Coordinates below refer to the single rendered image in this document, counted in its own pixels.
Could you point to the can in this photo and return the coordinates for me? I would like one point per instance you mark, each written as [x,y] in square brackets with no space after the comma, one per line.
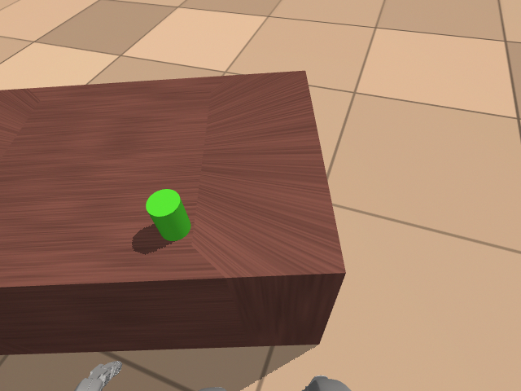
[169,215]

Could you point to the left robot hand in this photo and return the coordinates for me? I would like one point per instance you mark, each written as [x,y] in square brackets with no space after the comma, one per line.
[99,377]

